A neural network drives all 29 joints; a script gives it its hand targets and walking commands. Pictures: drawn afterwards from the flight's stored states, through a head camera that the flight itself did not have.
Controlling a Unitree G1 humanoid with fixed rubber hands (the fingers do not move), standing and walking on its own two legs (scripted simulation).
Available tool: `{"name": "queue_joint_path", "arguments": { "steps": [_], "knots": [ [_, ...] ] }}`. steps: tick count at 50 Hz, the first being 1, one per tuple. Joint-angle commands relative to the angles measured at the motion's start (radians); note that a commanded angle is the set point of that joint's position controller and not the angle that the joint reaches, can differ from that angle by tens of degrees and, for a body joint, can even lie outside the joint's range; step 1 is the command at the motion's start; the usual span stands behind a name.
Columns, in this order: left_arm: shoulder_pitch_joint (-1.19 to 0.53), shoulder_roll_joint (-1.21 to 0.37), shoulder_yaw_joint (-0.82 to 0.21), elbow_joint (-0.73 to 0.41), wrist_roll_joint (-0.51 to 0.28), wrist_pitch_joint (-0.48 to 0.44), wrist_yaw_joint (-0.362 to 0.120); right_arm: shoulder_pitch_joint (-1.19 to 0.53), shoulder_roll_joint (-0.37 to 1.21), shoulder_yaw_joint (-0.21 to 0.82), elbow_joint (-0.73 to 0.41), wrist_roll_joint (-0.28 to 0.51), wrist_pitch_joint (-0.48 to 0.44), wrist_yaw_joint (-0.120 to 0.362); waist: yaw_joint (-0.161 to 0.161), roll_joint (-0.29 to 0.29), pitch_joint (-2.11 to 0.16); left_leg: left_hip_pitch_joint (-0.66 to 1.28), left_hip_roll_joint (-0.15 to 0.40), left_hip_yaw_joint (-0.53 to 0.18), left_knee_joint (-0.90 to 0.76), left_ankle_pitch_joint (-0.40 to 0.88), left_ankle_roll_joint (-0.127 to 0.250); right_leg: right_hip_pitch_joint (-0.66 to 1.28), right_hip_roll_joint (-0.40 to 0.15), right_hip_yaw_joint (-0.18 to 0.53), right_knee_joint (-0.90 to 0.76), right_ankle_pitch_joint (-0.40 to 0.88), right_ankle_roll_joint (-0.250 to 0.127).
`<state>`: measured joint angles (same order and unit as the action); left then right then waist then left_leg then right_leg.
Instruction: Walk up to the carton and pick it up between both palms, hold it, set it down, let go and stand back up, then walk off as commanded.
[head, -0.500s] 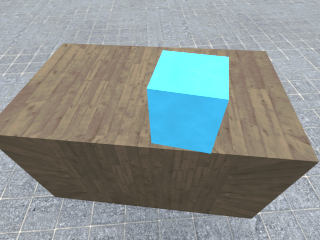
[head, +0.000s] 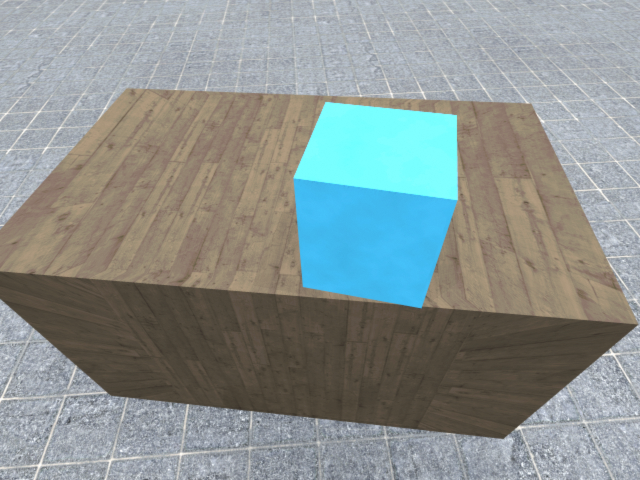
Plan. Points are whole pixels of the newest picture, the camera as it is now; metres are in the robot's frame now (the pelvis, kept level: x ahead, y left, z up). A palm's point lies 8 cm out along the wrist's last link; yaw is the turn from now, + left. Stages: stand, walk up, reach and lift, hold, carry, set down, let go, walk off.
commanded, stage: stand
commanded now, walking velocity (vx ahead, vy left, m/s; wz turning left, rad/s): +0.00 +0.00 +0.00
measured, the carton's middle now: (374, 207) +0.53 -0.06 +0.02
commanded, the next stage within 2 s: walk up in 0.16 s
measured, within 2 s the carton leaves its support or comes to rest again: neither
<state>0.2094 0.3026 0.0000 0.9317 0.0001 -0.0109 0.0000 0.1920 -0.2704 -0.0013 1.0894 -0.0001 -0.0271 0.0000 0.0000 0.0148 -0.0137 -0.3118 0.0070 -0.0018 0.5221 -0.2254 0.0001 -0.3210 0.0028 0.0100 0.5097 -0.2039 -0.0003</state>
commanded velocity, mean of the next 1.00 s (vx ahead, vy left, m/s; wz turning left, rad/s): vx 0.00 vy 0.00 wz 0.00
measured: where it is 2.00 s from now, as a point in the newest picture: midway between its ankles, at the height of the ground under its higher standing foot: outside the picture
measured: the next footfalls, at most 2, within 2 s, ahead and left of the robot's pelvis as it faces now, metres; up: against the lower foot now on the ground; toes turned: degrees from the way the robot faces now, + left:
left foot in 1.16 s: +0.25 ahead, +0.09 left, +0.00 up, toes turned -2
right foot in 1.54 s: +0.25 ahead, -0.12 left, +0.00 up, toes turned -3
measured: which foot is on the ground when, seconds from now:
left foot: down 0.00-0.64, up 0.66-1.00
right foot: down 0.00-1.00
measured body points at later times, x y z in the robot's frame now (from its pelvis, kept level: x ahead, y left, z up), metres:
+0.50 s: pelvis +0.01 -0.01 +0.00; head +0.00 -0.01 +0.45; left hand +0.09 +0.28 -0.12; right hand +0.06 -0.28 -0.14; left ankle +0.03 +0.12 -0.73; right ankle +0.03 -0.12 -0.72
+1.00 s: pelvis +0.11 -0.05 +0.00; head +0.09 -0.10 +0.45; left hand +0.17 +0.26 -0.08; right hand +0.19 -0.34 -0.15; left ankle +0.11 +0.10 -0.68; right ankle +0.04 -0.13 -0.73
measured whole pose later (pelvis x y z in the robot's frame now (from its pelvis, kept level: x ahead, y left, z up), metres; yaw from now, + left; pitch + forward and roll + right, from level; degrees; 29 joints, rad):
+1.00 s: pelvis +0.11 -0.05 +0.00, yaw -3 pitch -3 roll +2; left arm 0.33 0.34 0.00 0.93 0.00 -0.06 -0.01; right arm 0.20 -0.38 -0.03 0.95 0.00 0.01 0.04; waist 0.00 0.10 -0.02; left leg -0.35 0.01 0.00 0.91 -0.28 0.00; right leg -0.05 0.03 0.02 0.45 -0.36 -0.05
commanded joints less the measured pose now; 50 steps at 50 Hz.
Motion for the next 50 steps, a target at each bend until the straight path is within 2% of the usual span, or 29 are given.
{"name": "queue_joint_path", "arguments": {
  "steps": [1,3,7,12,15,17,18,19,20,21,22,23,26,28,29,30,31,32,33,34,35,37,38,41,43,44,45,48,50],
  "knots": [
    [-0.045,0.210,0.047,0.025,0.015,-0.051,0.005,-0.076,-0.268,-0.059,-0.043,-0.023,-0.035,0.001,0.009,0.025,-0.123,0.111,0.121,-0.150,-0.205,-0.041,0.032,0.126,-0.119,0.119,-0.136,-0.012,-0.042],
    [-0.050,0.212,0.046,0.029,0.014,-0.051,0.007,-0.064,-0.257,-0.058,-0.043,-0.017,-0.033,0.000,0.001,-0.011,-0.109,0.110,0.126,-0.153,-0.209,-0.039,0.036,0.124,-0.119,0.120,-0.139,-0.019,-0.043],
    [-0.037,0.203,0.047,0.023,0.016,-0.049,0.006,-0.072,-0.264,-0.059,-0.042,-0.022,-0.032,0.002,0.005,0.029,-0.103,0.104,0.131,-0.167,-0.229,-0.082,0.039,0.116,-0.110,0.107,-0.122,-0.022,-0.044],
    [-0.048,0.209,0.049,0.024,0.021,-0.050,0.004,-0.077,-0.260,-0.056,-0.040,-0.019,-0.034,-0.002,0.001,0.009,-0.106,0.118,0.124,-0.156,-0.211,-0.021,0.036,0.124,-0.114,0.111,-0.134,0.004,-0.042],
    [-0.035,0.217,0.049,0.028,0.018,-0.048,0.005,-0.078,-0.266,-0.057,-0.038,-0.017,-0.033,0.000,0.002,0.031,-0.112,0.097,0.127,-0.168,-0.222,-0.074,0.035,0.125,-0.108,0.105,-0.127,-0.018,-0.043],
    [-0.037,0.217,0.049,0.034,0.015,-0.051,0.004,-0.066,-0.270,-0.057,-0.038,-0.020,-0.031,0.001,0.002,0.009,-0.089,0.083,0.125,-0.166,-0.224,-0.083,0.036,0.117,-0.114,0.111,-0.125,-0.030,-0.044],
    [0.050,0.283,0.093,-0.028,0.023,-0.052,-0.013,-0.008,-0.350,-0.093,-0.109,-0.044,-0.047,0.017,-0.013,0.048,-0.168,0.200,0.103,-0.160,-0.199,-0.426,0.082,0.050,-0.042,0.114,-0.057,-0.354,-0.059],
    [0.019,0.276,0.092,-0.031,0.029,-0.050,-0.020,0.032,-0.375,-0.106,-0.096,-0.049,-0.047,0.020,-0.039,0.092,-0.115,0.242,0.147,-0.252,-0.241,-0.557,0.111,-0.101,-0.029,0.105,-0.011,-0.426,-0.052],
    [-0.006,0.264,0.095,-0.042,0.036,-0.043,-0.024,0.075,-0.398,-0.122,-0.090,-0.053,-0.046,0.021,-0.067,0.129,-0.070,0.310,0.227,-0.368,-0.313,-0.696,0.155,-0.263,0.005,0.052,0.075,-0.426,-0.039],
    [-0.011,0.266,0.096,-0.047,0.041,-0.038,-0.025,0.093,-0.416,-0.140,-0.095,-0.052,-0.046,0.019,-0.080,0.196,-0.032,0.312,0.321,-0.450,-0.389,-0.704,0.201,-0.307,0.008,0.004,0.243,-0.324,-0.022],
    [0.008,0.284,0.101,-0.038,0.042,-0.040,-0.025,0.073,-0.417,-0.141,-0.107,-0.047,-0.046,0.018,-0.061,0.162,-0.004,0.263,0.357,-0.476,-0.408,-0.647,0.230,-0.314,-0.024,0.012,0.310,-0.314,-0.009],
    [0.020,0.291,0.104,-0.039,0.039,-0.044,-0.027,0.053,-0.412,-0.138,-0.113,-0.043,-0.046,0.018,-0.051,0.133,0.014,0.218,0.365,-0.459,-0.404,-0.606,0.238,-0.288,-0.044,0.026,0.326,-0.308,-0.010],
    [0.035,0.263,0.104,-0.023,0.036,-0.055,-0.036,-0.003,-0.383,-0.130,-0.128,-0.045,-0.041,0.021,-0.025,0.141,0.053,0.194,0.296,-0.314,-0.327,-0.434,0.214,-0.182,-0.049,0.013,0.154,-0.304,-0.013],
    [0.127,0.232,0.108,0.007,0.035,-0.062,-0.031,-0.073,-0.364,-0.128,-0.153,-0.048,-0.024,0.033,0.035,0.131,0.018,0.101,0.201,-0.164,-0.177,-0.418,0.166,0.050,-0.020,-0.036,-0.077,-0.184,-0.025],
    [0.252,0.240,0.116,0.042,0.028,-0.070,-0.021,-0.112,-0.321,-0.114,-0.175,-0.045,-0.013,0.036,0.092,0.044,-0.072,0.000,0.124,-0.079,0.023,-0.384,0.117,0.269,-0.005,0.029,-0.180,-0.186,-0.050],
    [0.323,0.306,0.132,0.061,0.047,-0.079,-0.004,-0.138,-0.228,-0.082,-0.211,-0.035,-0.008,0.038,0.127,-0.179,-0.036,-0.277,0.012,0.022,0.366,-0.270,0.056,0.425,-0.161,0.355,-0.306,-0.378,-0.095],
    [0.260,0.366,0.142,0.023,0.050,-0.085,0.003,-0.088,-0.199,-0.072,-0.219,-0.029,-0.005,0.039,0.077,-0.223,0.011,-0.518,-0.069,0.033,0.490,-0.269,0.008,0.503,-0.303,0.643,-0.354,-0.387,-0.137],
    [0.202,0.371,0.139,-0.002,0.036,-0.085,0.008,-0.045,-0.270,-0.086,-0.199,-0.033,-0.009,0.035,0.048,-0.088,0.009,-0.495,-0.022,-0.053,0.494,-0.227,0.014,0.482,-0.348,0.657,-0.344,-0.340,-0.153],
    [0.171,0.399,0.145,-0.006,0.034,-0.087,0.008,-0.017,-0.308,-0.100,-0.188,-0.026,-0.015,0.037,0.037,-0.058,0.021,-0.446,0.017,-0.073,0.471,-0.213,0.023,0.426,-0.357,0.662,-0.329,-0.314,-0.178],
    [0.146,0.407,0.146,-0.012,0.032,-0.094,0.008,-0.025,-0.328,-0.099,-0.183,-0.026,-0.016,0.038,0.028,-0.073,0.081,-0.440,0.052,-0.067,0.493,-0.192,0.026,0.372,-0.361,0.617,-0.308,-0.203,-0.173],
    [0.150,0.374,0.133,-0.015,0.030,-0.100,0.009,-0.046,-0.316,-0.098,-0.180,-0.023,-0.015,0.038,0.020,-0.060,0.122,-0.418,0.042,-0.076,0.510,-0.156,0.031,0.340,-0.324,0.535,-0.291,-0.024,-0.133],
    [0.141,0.348,0.124,-0.018,0.013,-0.103,0.011,-0.009,-0.300,-0.100,-0.175,-0.017,-0.004,0.043,-0.003,-0.102,0.160,-0.337,0.055,-0.091,0.490,-0.082,0.022,0.318,-0.256,0.386,-0.292,0.154,-0.076],
    [0.153,0.324,0.118,-0.019,0.010,-0.102,0.016,0.000,-0.295,-0.096,-0.173,-0.012,0.006,0.047,-0.001,-0.124,0.143,-0.329,0.050,-0.064,0.481,-0.050,0.022,0.358,-0.218,0.314,-0.260,0.316,-0.038],
    [0.222,0.291,0.113,-0.020,0.011,-0.100,0.017,-0.035,-0.281,-0.090,-0.221,-0.013,0.021,0.052,0.029,-0.158,0.110,-0.331,0.023,-0.036,0.459,-0.033,0.010,0.457,-0.197,0.244,-0.183,0.620,-0.041],
    [0.255,0.291,0.112,-0.033,0.008,-0.092,0.021,-0.059,-0.278,-0.084,-0.237,-0.007,0.024,0.053,0.045,-0.195,0.099,-0.331,0.018,-0.030,0.402,-0.047,0.010,0.478,-0.192,0.224,-0.162,0.683,-0.040],
    [0.279,0.287,0.111,-0.032,0.007,-0.090,0.025,-0.091,-0.277,-0.081,-0.248,-0.012,0.026,0.052,0.059,-0.169,0.121,-0.343,0.026,-0.020,0.380,-0.051,0.016,0.483,-0.210,0.242,-0.161,0.681,-0.045],
    [0.264,0.292,0.113,-0.035,0.008,-0.087,0.024,-0.110,-0.277,-0.084,-0.255,-0.008,0.025,0.053,0.056,-0.179,0.128,-0.344,0.029,-0.029,0.350,-0.060,0.013,0.477,-0.208,0.241,-0.170,0.654,-0.065],
    [0.268,0.300,0.116,-0.038,0.009,-0.080,0.031,-0.151,-0.280,-0.085,-0.286,-0.012,0.029,0.057,0.071,-0.209,0.168,-0.361,0.033,-0.010,0.291,-0.087,0.023,0.489,-0.212,0.242,-0.168,0.646,-0.063],
    [0.272,0.311,0.113,-0.040,0.012,-0.076,0.035,-0.193,-0.269,-0.081,-0.314,-0.012,0.024,0.056,0.079,-0.186,0.197,-0.360,0.039,-0.015,0.223,-0.120,0.030,0.473,-0.230,0.267,-0.150,0.644,-0.084]
  ]
}}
